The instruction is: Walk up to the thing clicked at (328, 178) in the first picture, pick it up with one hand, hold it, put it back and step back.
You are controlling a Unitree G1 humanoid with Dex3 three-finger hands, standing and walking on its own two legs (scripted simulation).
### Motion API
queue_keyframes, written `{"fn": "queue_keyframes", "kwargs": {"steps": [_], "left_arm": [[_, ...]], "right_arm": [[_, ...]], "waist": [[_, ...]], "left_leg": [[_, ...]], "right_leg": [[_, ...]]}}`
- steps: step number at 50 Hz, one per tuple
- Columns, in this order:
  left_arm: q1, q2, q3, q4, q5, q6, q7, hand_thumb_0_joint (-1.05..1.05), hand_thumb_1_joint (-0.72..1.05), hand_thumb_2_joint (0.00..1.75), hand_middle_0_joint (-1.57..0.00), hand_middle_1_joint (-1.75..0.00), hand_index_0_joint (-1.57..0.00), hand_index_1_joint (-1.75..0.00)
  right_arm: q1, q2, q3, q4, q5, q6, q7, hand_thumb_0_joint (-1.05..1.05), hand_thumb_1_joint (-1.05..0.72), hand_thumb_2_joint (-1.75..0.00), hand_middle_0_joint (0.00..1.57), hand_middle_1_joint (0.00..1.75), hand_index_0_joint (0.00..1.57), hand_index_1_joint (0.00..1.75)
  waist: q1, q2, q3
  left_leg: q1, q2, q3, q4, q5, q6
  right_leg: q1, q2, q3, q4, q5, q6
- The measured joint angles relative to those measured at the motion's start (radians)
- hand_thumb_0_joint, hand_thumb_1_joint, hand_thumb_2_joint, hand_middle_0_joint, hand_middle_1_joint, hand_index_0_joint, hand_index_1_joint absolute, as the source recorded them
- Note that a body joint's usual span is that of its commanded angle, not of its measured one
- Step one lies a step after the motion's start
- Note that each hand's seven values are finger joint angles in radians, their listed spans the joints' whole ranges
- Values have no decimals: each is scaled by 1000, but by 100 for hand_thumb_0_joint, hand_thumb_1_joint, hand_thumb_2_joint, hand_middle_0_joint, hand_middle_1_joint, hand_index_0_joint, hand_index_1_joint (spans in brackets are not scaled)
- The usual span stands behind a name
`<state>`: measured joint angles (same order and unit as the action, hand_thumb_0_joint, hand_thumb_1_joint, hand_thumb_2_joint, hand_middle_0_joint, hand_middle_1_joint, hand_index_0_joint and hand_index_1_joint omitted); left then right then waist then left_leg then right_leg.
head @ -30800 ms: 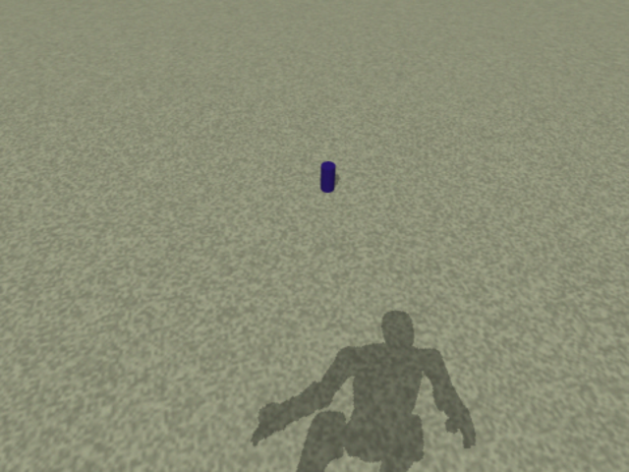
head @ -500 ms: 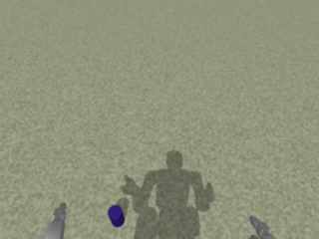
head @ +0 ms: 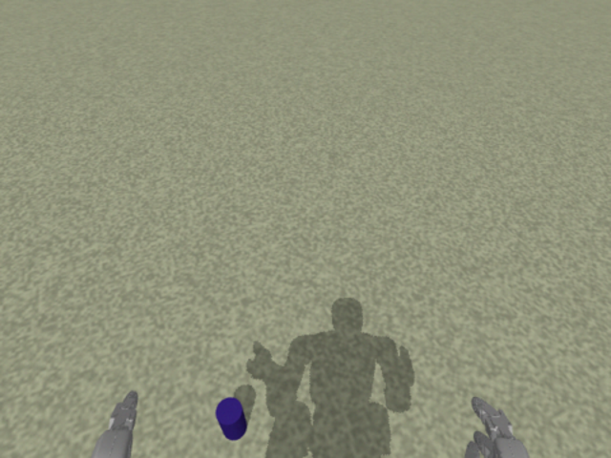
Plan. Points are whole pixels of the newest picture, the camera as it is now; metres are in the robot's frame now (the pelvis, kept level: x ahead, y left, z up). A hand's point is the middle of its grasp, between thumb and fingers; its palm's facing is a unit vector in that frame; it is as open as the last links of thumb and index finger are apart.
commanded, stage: home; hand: left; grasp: from the side
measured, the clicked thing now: (232, 419) +0.41 +0.20 -0.65
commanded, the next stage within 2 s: stand in 1.30 s
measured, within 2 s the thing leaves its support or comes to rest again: neither
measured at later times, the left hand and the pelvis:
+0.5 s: hand out of the picture +0.16 +0.17 -0.05, palm faces +0.10 -0.96 -0.28, open 17.5 cm; pelvis -0.01 -0.01 +0.00, yaw +0 degrees
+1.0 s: hand out of the picture +0.16 +0.18 -0.05, palm faces +0.10 -0.96 -0.27, open 17.5 cm; pelvis -0.01 +0.00 +0.00, yaw +0 degrees
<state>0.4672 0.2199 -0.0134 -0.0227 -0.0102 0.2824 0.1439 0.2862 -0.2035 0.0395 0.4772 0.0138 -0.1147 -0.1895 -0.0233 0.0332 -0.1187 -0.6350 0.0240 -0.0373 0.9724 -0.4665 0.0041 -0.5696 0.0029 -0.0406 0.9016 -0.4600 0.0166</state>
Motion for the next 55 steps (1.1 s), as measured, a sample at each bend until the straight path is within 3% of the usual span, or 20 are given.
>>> {"fn": "queue_keyframes", "kwargs": {"steps": [25, 55], "left_arm": [[-1, -12, 2, 29, -4, -15, -14, -1, -55, 5, -5, -6, -5, -6], [-3, -11, 5, 26, -3, -24, -16, -1, -54, 6, -5, -6, -5, -6]], "right_arm": [[2, -2, -4, 16, 2, -9, 3, 1, -90, -90, 21, 30, 20, 30], [1, 5, -1, 27, -1, -27, 8, 1, -90, -90, 21, 30, 20, 30]], "waist": [[-2, 2, 6], [2, -1, 13]], "left_leg": [[7, 7, -1, -19, 21, -16], [8, 2, 8, -18, 20, -3]], "right_leg": [[-5, 7, -1, 3, 11, -16], [-1, 2, 9, -6, 17, -3]]}}
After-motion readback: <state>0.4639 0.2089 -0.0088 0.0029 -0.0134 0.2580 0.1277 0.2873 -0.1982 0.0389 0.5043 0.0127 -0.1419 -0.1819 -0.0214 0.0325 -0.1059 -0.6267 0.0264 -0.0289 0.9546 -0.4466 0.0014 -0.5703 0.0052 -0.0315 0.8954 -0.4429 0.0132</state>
